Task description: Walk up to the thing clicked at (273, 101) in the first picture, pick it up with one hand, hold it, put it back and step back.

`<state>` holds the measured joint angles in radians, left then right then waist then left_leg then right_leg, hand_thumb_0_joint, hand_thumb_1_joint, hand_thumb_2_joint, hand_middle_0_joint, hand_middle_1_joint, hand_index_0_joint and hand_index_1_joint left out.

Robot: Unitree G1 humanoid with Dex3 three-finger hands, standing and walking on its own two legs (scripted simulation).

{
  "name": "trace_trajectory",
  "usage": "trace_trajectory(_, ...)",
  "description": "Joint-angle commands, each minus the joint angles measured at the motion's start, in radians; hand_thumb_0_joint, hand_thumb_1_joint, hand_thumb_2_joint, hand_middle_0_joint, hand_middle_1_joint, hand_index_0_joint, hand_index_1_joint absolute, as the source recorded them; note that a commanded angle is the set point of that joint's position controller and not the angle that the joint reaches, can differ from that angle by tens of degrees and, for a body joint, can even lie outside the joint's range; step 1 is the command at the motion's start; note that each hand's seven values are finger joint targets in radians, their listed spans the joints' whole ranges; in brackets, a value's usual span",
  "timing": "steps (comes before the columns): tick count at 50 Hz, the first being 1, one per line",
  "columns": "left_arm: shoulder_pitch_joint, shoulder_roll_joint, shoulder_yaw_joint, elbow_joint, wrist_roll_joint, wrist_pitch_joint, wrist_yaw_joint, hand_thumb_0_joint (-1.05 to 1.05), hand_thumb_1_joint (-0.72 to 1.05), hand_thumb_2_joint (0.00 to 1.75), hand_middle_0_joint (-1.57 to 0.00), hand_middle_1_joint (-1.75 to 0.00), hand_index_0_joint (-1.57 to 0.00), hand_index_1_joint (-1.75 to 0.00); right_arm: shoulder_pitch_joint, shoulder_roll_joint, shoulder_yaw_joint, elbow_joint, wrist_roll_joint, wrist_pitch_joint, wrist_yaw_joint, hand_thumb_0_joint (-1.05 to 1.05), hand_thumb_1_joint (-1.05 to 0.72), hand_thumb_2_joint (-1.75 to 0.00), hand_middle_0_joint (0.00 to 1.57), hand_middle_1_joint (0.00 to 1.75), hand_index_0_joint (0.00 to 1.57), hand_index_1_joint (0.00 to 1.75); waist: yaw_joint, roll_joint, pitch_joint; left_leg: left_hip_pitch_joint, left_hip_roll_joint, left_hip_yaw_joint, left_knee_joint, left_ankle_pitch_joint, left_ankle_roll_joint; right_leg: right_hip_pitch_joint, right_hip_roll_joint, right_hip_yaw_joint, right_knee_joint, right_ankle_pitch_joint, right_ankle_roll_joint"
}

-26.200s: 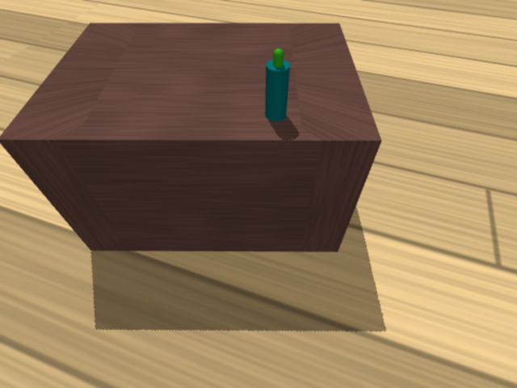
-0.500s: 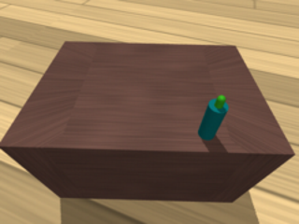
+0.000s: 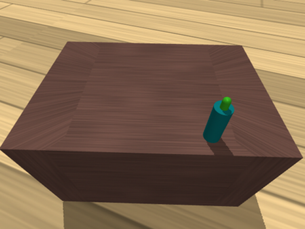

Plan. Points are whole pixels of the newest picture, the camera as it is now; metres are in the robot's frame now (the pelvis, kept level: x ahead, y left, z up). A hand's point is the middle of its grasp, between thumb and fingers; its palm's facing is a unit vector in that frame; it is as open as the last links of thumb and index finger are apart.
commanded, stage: stand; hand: right
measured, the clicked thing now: (218, 119) +0.45 -0.21 -0.03
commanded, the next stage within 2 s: none
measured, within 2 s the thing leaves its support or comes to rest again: neither
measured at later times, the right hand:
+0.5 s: hand out of the picture +0.07 -0.26 -0.16, palm faces -0.05 +0.93 -0.35, open 8.2 cm
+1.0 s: hand out of the picture +0.08 -0.26 -0.16, palm faces -0.06 +0.93 -0.35, open 7.3 cm
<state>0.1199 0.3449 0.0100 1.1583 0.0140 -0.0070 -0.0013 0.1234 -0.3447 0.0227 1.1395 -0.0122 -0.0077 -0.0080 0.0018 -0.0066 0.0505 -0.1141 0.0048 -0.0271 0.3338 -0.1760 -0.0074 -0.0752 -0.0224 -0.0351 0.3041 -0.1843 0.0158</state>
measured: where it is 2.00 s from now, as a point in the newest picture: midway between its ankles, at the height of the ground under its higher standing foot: outside the picture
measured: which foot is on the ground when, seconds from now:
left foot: down 0.00-1.00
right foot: down 0.00-1.00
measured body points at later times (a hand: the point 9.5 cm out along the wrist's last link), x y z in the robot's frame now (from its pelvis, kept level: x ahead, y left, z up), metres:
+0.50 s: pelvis +0.00 +0.00 +0.00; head +0.01 +0.00 +0.45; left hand +0.07 +0.30 -0.14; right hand +0.07 -0.30 -0.13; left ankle +0.01 +0.12 -0.75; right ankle -0.01 -0.13 -0.75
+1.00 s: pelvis +0.01 -0.01 +0.00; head +0.02 +0.00 +0.45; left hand +0.08 +0.30 -0.14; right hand +0.09 -0.30 -0.13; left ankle +0.01 +0.12 -0.75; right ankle -0.01 -0.13 -0.75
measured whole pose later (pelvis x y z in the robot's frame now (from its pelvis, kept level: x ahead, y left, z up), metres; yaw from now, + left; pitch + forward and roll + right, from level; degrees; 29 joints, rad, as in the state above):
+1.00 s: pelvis +0.01 -0.01 +0.00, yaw +1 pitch -2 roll +0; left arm 0.12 0.35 0.01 1.14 0.01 -0.01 0.00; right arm 0.12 -0.35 0.02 1.13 -0.01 -0.01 -0.01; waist 0.00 0.00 0.05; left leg -0.11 0.01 -0.04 0.33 -0.18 -0.02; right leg -0.07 -0.02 -0.05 0.30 -0.20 0.01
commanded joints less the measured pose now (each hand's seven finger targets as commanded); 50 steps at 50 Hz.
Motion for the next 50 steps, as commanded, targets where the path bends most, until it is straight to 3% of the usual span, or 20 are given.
trace_trajectory(1,-0.031,0.203,0.033,-0.065,-0.002,-0.017,0.009,0.0,0.9,0.9,-0.2,-0.3,-0.2,-0.3,-0.037,-0.221,-0.043,-0.061,0.002,-0.026,-0.01,0.0,0.35,-0.23,0.2,0.22,0.2,0.22,0.0,0.02,-0.066,-0.019,0.118,-0.093,-0.058,0.159,0.028,0.018,-0.114,0.088,-0.043,0.115,-0.028)
trace_trajectory(2,-0.03,0.206,0.033,-0.066,-0.001,-0.019,0.01,0.0,0.9,0.9,-0.2,-0.3,-0.2,-0.3,-0.04,-0.22,-0.043,-0.063,0.002,-0.025,-0.01,0.0,0.27,-0.31,0.2,0.3,0.2,0.3,0.001,0.015,-0.068,-0.01,0.119,-0.095,-0.056,0.17,0.027,0.009,-0.112,0.083,-0.042,0.108,-0.026)
trace_trajectory(6,-0.029,0.207,0.032,-0.067,-0.001,-0.019,0.01,0.0,0.9,0.9,-0.2,-0.3,-0.2,-0.3,-0.036,-0.222,-0.044,-0.061,0.002,-0.022,-0.011,0.0,-0.05,-0.63,0.2,0.3,0.2,0.3,-0.003,0.003,-0.053,-0.013,0.115,-0.093,-0.053,0.131,0.028,-0.003,-0.114,0.086,-0.057,0.083,-0.025)
trace_trajectory(9,-0.029,0.204,0.032,-0.069,-0.002,-0.019,0.01,0.0,0.9,0.9,-0.2,-0.3,-0.2,-0.3,-0.036,-0.222,-0.044,-0.06,0.001,-0.023,-0.011,0.0,-0.29,-0.87,0.2,0.3,0.2,0.3,-0.001,0.014,-0.063,-0.019,0.114,-0.091,-0.05,0.158,0.029,0.018,-0.119,0.087,-0.048,0.121,-0.028)
trace_trajectory(17,-0.031,0.208,0.035,-0.07,-0.003,-0.016,0.009,0.0,0.9,0.9,-0.2,-0.3,-0.2,-0.3,-0.037,-0.219,-0.045,-0.062,0.002,-0.023,-0.01,0.0,-0.9,-0.9,0.2,0.3,0.2,0.3,-0.001,0.013,-0.047,-0.025,0.114,-0.097,-0.06,0.127,0.026,0.003,-0.113,0.081,-0.051,0.069,-0.03)
trace_trajectory(22,-0.027,0.209,0.036,-0.073,-0.002,-0.018,0.007,0.0,0.9,0.9,-0.2,-0.3,-0.2,-0.3,-0.032,-0.222,-0.045,-0.06,0.002,-0.025,-0.009,0.0,-0.9,-0.9,0.2,0.3,0.2,0.3,-0.003,0.012,-0.059,-0.01,0.112,-0.098,-0.062,0.129,0.025,0.001,-0.115,0.083,-0.049,0.089,-0.031)
trace_trajectory(29,-0.022,0.205,0.034,-0.077,-0.003,-0.021,0.011,0.0,0.9,0.9,-0.2,-0.3,-0.2,-0.3,-0.04,-0.227,-0.05,-0.065,0.004,-0.022,-0.011,0.0,-0.9,-0.9,0.2,0.3,0.2,0.3,0.001,0.006,-0.087,0.014,0.121,-0.095,-0.03,0.214,0.03,0.025,-0.121,0.078,-0.046,0.16,-0.03)
trace_trajectory(38,-0.027,0.212,0.037,-0.076,-0.004,-0.018,0.009,0.0,0.9,0.9,-0.2,-0.3,-0.2,-0.3,-0.035,-0.217,-0.044,-0.062,0.003,-0.02,-0.009,0.0,-0.9,-0.9,0.2,0.3,0.2,0.3,-0.002,0.022,-0.058,-0.016,0.114,-0.097,-0.052,0.156,0.024,0.02,-0.118,0.078,-0.051,0.112,-0.031)
trace_trajectory(50,-0.026,0.208,0.037,-0.082,-0.005,-0.022,0.011,0.0,0.9,0.9,-0.2,-0.3,-0.2,-0.3,-0.034,-0.221,-0.046,-0.07,0.004,-0.022,-0.01,0.0,-0.9,-0.9,0.2,0.3,0.2,0.3,0.0,0.009,-0.088,0.004,0.118,-0.094,-0.033,0.242,0.028,0.042,-0.123,0.072,-0.041,0.187,-0.03)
